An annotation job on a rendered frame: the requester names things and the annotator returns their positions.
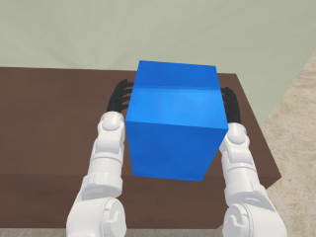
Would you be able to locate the robot left hand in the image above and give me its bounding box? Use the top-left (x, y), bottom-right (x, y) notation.
top-left (106, 79), bottom-right (134, 113)

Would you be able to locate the right robot forearm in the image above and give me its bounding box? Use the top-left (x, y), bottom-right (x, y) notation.
top-left (219, 122), bottom-right (287, 237)

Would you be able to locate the right robot upper arm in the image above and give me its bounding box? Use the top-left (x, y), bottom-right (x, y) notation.
top-left (222, 202), bottom-right (287, 237)

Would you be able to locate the robot right hand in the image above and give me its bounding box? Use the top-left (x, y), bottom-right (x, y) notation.
top-left (220, 87), bottom-right (241, 124)

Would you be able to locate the carton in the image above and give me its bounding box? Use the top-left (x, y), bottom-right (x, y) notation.
top-left (125, 60), bottom-right (229, 182)

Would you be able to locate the left robot forearm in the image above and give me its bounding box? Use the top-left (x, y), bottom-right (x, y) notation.
top-left (66, 111), bottom-right (125, 234)

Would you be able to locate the left robot upper arm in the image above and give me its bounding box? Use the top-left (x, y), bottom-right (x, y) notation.
top-left (66, 197), bottom-right (126, 237)

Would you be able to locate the pedestal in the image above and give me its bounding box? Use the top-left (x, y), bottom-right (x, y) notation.
top-left (0, 66), bottom-right (281, 229)

